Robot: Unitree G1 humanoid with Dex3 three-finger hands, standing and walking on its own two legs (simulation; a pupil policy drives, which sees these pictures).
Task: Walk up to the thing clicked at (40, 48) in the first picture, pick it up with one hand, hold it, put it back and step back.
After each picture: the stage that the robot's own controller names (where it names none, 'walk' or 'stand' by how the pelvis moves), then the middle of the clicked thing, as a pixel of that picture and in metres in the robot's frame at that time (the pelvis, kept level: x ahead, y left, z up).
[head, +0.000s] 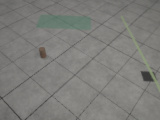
stand; (42, 52) +1.27 +0.42 -0.72
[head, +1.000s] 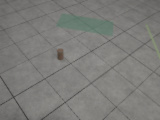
walk; (60, 54) +1.19 +0.19 -0.69
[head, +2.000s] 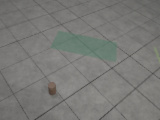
walk; (52, 88) +0.77 +0.21 -0.70
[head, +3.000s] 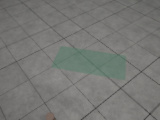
walk; (51, 119) +0.52 +0.25 -0.69
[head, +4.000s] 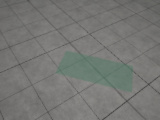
stand; out of the picture +0.42 +0.18 -0.71
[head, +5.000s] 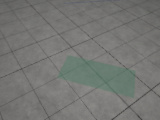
stand; out of the picture +0.40 +0.18 -0.72
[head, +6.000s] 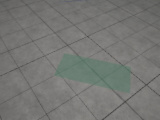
stand; out of the picture +0.43 +0.20 -0.73
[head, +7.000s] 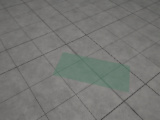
stand; out of the picture +0.41 +0.21 -0.73
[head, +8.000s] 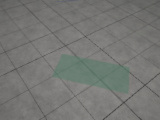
stand; out of the picture +0.40 +0.21 -0.73
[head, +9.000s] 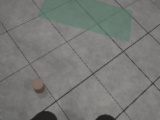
go down; (38, 86) +0.45 +0.21 -0.52
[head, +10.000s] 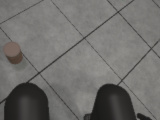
go down; (13, 53) +0.47 +0.27 -0.31
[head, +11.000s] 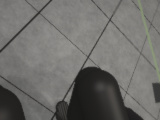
close in; out of the picture +0.45 +0.31 -0.23
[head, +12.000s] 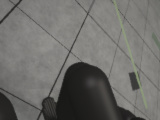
close; out of the picture +0.44 +0.32 -0.22
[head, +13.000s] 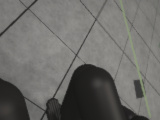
lift; out of the picture +0.39 +0.29 -0.22
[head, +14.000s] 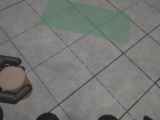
lift; (17, 84) +0.33 +0.20 +0.00
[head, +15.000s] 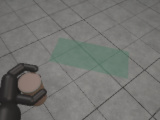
hold; (33, 90) +0.33 +0.16 +0.01
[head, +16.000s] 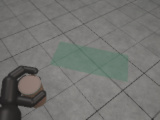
hold; (33, 92) +0.33 +0.17 +0.01
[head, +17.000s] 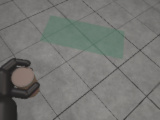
crouch; (27, 83) +0.36 +0.18 -0.05
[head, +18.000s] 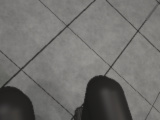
lower; out of the picture +0.48 +0.30 -0.10
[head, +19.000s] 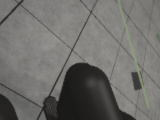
lower; out of the picture +0.43 +0.33 -0.23
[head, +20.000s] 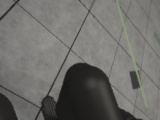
lower; out of the picture +0.42 +0.33 -0.23
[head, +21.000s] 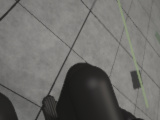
lower; out of the picture +0.43 +0.33 -0.23
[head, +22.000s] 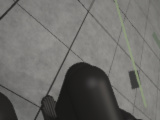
lower; out of the picture +0.43 +0.33 -0.23
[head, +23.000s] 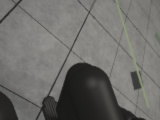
open; out of the picture +0.42 +0.32 -0.23
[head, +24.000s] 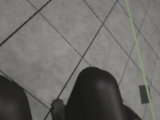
stand; out of the picture +0.42 +0.31 -0.24
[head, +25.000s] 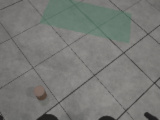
walk; (40, 93) +0.44 +0.22 -0.53
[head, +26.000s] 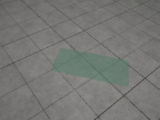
stand; out of the picture +0.41 +0.20 -0.67
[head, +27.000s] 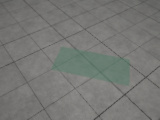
stand; out of the picture +0.40 +0.20 -0.67
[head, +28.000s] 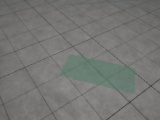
stand; out of the picture +0.43 +0.18 -0.72
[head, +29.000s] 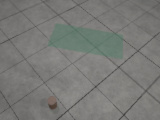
walk; (52, 102) +0.50 +0.17 -0.70
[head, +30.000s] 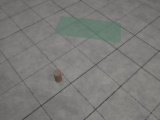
walk; (57, 76) +0.80 +0.24 -0.70
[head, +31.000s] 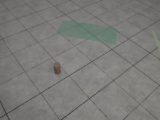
stand; (57, 68) +1.01 +0.24 -0.70
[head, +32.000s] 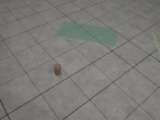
stand; (57, 69) +1.01 +0.23 -0.73
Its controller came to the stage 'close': yes
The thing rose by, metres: 0.71
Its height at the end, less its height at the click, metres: +0.00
